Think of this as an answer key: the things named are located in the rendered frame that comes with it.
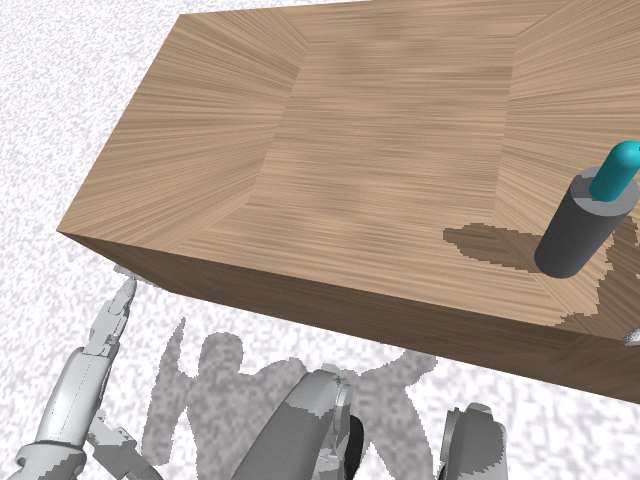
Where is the bottle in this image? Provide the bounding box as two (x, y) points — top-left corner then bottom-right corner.
(534, 141), (640, 279)

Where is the right robot hand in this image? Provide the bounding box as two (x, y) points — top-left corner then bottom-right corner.
(623, 327), (640, 346)

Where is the left robot foot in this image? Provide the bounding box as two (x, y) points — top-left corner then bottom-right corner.
(344, 415), (364, 480)

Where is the left robot arm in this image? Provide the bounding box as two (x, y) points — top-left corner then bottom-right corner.
(7, 441), (87, 480)

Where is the left robot hand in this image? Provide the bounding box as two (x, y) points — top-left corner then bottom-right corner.
(35, 276), (163, 480)

